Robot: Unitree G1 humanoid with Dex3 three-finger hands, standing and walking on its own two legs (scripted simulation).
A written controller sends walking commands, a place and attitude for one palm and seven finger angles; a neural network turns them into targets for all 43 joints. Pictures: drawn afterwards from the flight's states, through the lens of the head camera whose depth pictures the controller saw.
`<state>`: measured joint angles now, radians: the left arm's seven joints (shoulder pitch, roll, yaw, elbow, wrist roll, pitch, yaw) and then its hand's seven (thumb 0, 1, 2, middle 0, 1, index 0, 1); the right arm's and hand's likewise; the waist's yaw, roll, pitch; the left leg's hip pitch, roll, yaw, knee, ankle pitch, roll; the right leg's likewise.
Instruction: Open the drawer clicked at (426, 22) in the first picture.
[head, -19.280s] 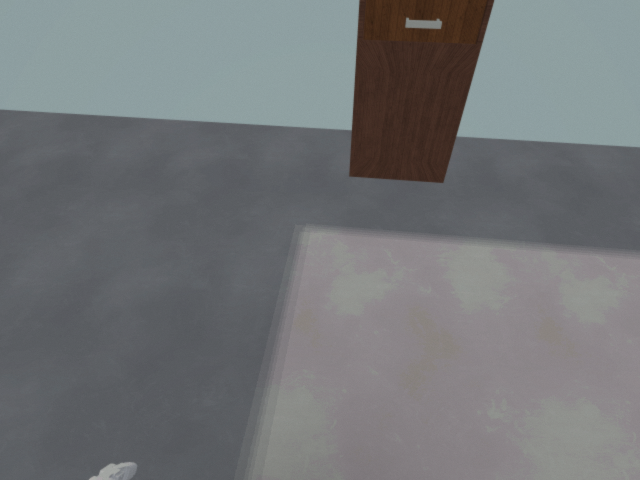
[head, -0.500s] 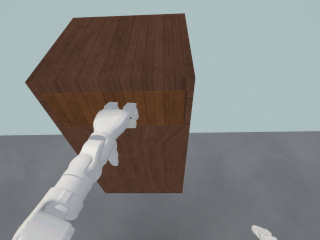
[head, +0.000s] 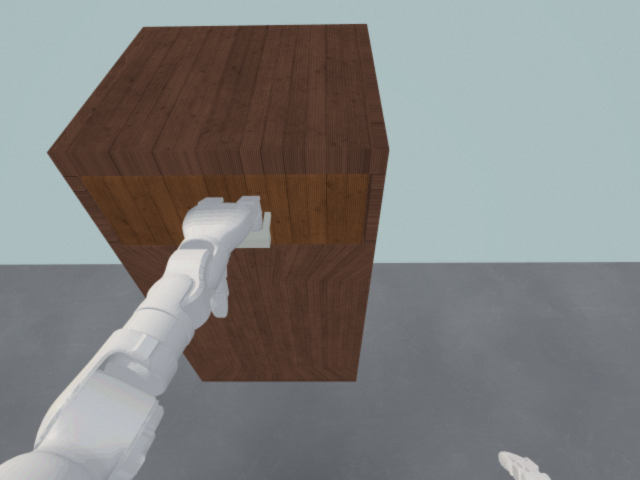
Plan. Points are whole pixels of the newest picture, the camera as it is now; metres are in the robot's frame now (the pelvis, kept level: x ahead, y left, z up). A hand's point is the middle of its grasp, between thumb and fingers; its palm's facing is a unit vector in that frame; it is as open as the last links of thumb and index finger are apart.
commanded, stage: lower the fingers behind the handle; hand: left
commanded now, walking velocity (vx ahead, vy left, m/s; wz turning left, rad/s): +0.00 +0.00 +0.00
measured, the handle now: (230, 228) +0.49 +0.15 +0.01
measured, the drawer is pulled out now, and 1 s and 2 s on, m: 0.00 0.00 0.00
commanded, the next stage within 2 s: close the thumb around the handle in 1.38 s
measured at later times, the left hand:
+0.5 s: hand (224, 247) +0.44 +0.15 +0.02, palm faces -0.08 -0.05 -1.00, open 13.8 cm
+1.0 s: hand (229, 251) +0.45 +0.15 +0.01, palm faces +0.02 -0.01 -1.00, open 13.6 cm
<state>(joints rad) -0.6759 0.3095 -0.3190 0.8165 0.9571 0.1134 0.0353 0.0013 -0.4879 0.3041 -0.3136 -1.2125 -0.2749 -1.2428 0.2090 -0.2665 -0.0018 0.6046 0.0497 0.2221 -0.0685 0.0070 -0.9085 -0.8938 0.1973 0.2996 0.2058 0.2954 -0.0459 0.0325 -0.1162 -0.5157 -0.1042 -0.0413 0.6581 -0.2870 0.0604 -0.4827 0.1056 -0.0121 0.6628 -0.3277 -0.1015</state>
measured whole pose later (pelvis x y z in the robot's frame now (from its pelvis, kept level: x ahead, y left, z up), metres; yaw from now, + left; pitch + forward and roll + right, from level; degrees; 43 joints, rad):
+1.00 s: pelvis +0.02 +0.02 -0.02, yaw -1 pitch +15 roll -1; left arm -0.68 0.15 -0.29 0.98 1.03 0.29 0.45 0.00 -0.49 0.30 -0.32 -1.21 -0.32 -1.29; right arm 0.23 -0.19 -0.02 0.69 0.03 0.26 0.00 0.01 -0.91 -0.89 0.20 0.30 0.21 0.30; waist -0.03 0.05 -0.21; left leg -0.67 -0.11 -0.02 0.79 -0.38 0.08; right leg -0.63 0.11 0.00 0.78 -0.41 -0.08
